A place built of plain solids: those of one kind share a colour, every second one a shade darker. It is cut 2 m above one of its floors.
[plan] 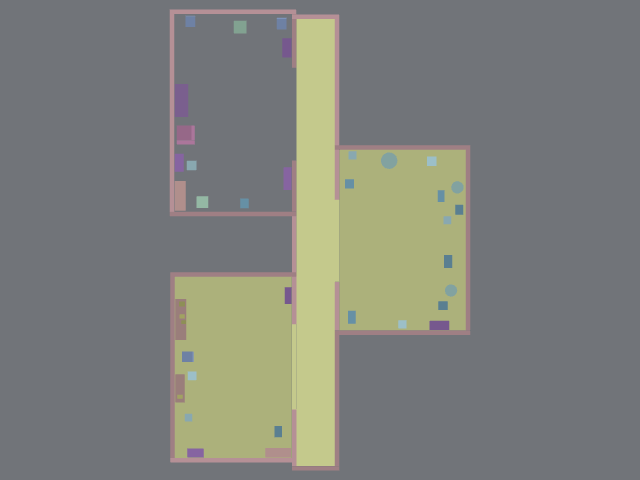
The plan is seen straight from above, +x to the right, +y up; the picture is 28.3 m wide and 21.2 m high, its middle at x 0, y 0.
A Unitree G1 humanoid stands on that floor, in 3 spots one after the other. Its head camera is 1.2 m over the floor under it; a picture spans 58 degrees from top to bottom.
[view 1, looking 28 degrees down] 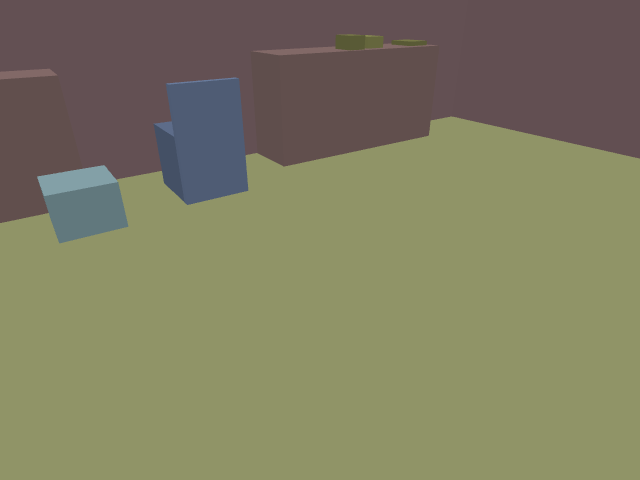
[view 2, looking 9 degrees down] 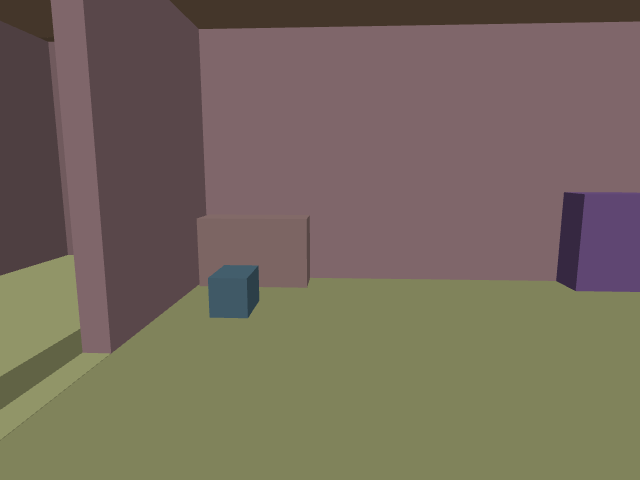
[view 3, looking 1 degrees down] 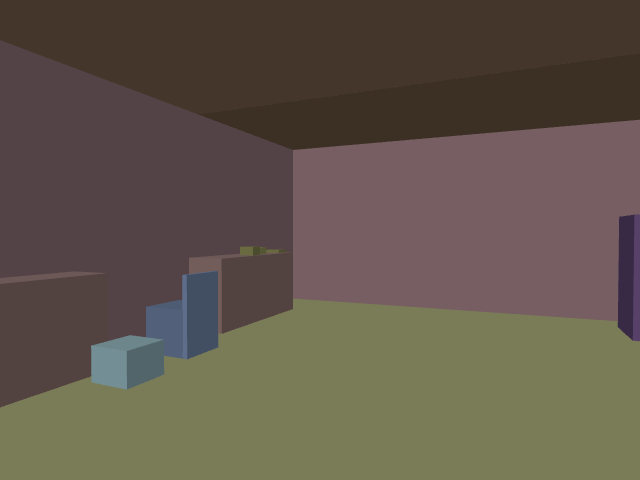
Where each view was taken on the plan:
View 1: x -2.78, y -6.22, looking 145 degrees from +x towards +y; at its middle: floor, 2.56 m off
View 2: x -2.78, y -4.83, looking -87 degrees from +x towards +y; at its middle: wall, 4.87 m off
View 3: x -2.78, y -8.59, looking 114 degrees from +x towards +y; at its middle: wall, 7.63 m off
